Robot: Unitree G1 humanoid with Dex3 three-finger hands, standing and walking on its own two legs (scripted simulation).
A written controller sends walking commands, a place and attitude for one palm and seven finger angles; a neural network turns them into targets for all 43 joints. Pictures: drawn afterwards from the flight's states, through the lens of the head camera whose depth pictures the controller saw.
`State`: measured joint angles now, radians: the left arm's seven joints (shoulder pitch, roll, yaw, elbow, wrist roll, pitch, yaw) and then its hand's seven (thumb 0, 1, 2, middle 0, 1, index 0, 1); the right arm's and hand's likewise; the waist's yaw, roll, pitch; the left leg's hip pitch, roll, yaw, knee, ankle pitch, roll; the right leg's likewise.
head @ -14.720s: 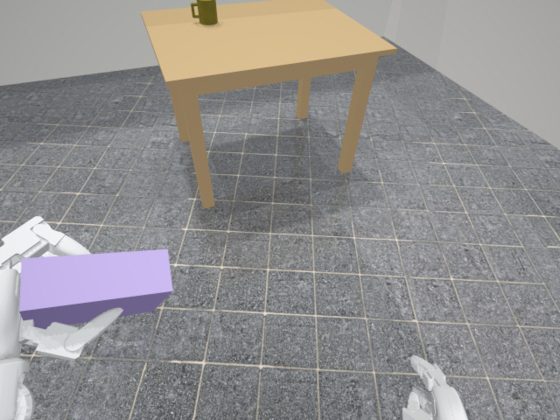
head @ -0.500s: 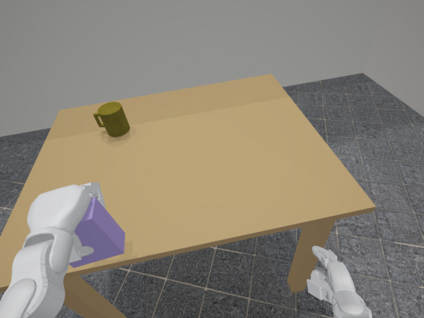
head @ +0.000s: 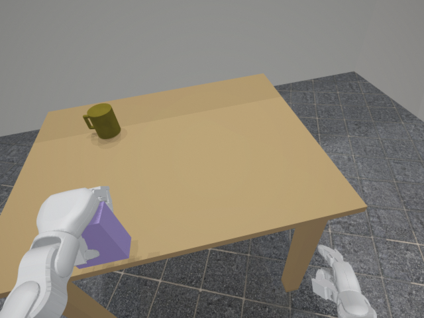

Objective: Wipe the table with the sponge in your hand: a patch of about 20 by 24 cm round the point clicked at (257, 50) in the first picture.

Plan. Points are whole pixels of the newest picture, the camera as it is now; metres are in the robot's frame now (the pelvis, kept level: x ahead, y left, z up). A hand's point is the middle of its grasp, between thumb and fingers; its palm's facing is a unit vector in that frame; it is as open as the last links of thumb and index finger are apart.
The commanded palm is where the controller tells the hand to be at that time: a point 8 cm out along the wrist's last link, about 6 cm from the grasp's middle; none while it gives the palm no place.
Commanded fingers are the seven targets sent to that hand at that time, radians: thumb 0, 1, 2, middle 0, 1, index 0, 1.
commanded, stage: move the sponge above the wiping area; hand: left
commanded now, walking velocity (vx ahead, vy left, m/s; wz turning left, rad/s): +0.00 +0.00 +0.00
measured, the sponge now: (96, 242) +0.22 +0.27 +0.04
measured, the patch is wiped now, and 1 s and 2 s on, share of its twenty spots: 0.00 0.00 0.00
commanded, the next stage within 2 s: none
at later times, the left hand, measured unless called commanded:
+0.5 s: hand (90, 227) +0.22 +0.27 +0.08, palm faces +0.01 -0.09 -1.00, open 9.3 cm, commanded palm +0.20 +0.27 +0.15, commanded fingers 0.00 0.10 1.30 -1.20 -1.60 -1.20 -1.60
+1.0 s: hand (87, 219) +0.24 +0.29 +0.08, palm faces +0.02 -0.06 -1.00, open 9.3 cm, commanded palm +0.21 +0.28 +0.13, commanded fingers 0.00 0.10 1.30 -1.20 -1.60 -1.20 -1.60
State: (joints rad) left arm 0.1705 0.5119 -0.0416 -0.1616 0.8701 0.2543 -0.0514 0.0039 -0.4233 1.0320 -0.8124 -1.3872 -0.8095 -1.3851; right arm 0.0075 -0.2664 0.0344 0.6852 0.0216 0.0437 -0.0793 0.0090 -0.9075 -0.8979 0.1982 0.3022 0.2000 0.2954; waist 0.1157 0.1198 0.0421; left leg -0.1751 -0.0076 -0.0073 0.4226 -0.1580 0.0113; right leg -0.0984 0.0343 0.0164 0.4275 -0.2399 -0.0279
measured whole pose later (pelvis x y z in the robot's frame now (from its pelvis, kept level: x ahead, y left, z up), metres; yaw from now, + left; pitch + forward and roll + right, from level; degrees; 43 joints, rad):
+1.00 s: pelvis +0.01 +0.00 +0.00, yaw +0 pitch -3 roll +0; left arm 0.13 0.49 -0.01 -0.04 0.92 0.23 0.07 0.00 -0.42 1.03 -0.81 -1.39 -0.81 -1.38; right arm 0.04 -0.26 0.01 0.71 0.03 0.06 -0.07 0.01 -0.91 -0.90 0.20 0.30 0.20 0.30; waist 0.11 0.10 0.02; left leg -0.21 0.00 -0.01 0.45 -0.18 0.00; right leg -0.12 0.04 0.02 0.43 -0.25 -0.04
